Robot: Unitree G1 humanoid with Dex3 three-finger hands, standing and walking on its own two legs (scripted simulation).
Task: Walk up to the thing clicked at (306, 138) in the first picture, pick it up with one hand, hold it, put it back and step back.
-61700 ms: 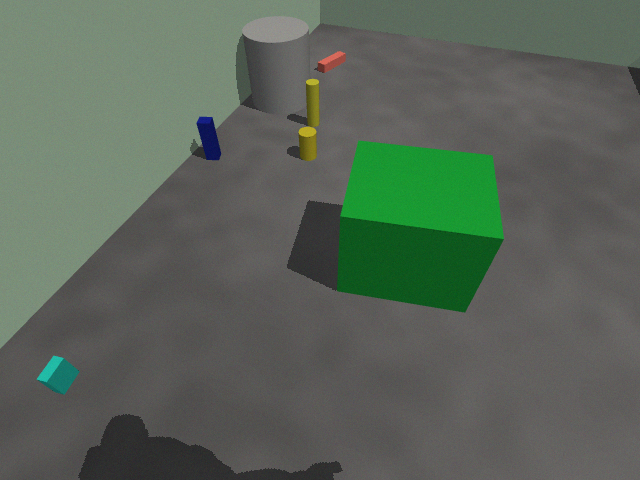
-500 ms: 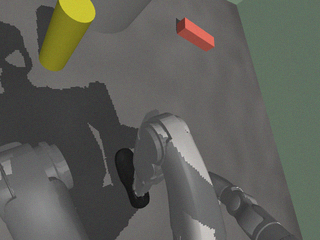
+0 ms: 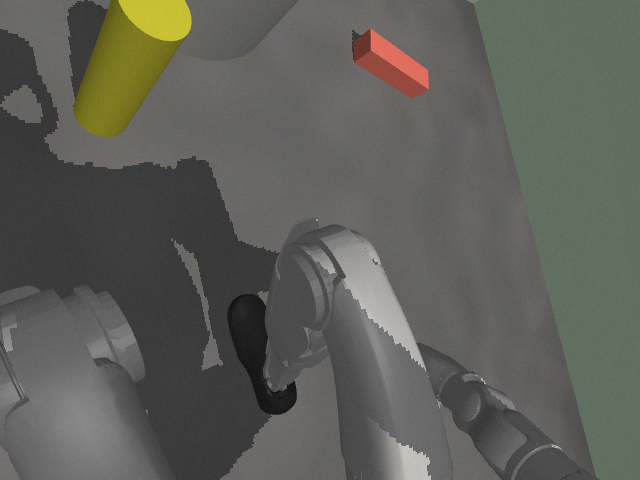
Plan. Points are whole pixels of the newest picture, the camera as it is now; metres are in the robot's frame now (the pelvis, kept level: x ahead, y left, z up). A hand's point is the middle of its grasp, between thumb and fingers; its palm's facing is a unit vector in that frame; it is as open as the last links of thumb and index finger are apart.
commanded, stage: settle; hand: left
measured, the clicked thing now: out of the picture +0.46 +0.35 -0.21
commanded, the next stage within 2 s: hold in 0.98 s
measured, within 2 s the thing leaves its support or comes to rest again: leaves its support in 0.02 s
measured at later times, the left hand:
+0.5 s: hand out of the picture +0.42 +0.39 -0.08, palm faces +0.57 -0.82 +0.01, open 12.1 cm
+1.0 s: hand out of the picture +0.42 +0.39 +0.00, palm faces +0.59 -0.80 -0.03, open 12.1 cm
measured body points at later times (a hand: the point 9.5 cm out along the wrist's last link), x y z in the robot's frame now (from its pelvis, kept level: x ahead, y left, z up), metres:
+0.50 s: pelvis +0.00 -0.01 +0.01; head +0.20 +0.18 +0.37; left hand +0.39 +0.43 -0.08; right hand +0.17 -0.25 -0.03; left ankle +0.08 +0.12 -0.26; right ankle +0.16 -0.14 -0.25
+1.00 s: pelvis +0.02 -0.02 +0.05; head +0.22 +0.11 +0.43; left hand +0.38 +0.43 +0.00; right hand +0.18 -0.26 -0.05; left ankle +0.08 +0.11 -0.26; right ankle +0.16 -0.14 -0.26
